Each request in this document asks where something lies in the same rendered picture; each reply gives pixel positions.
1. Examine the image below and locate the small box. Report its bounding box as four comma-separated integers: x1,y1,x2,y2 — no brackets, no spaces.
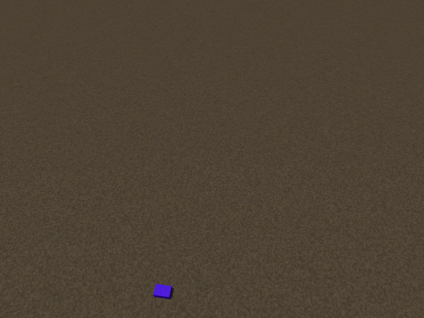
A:
153,284,172,299

